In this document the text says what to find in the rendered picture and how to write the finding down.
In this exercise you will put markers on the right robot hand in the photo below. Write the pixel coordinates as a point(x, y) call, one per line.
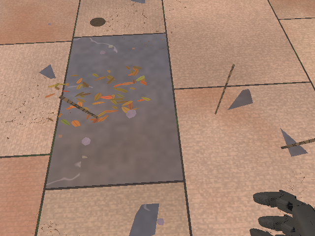
point(302, 222)

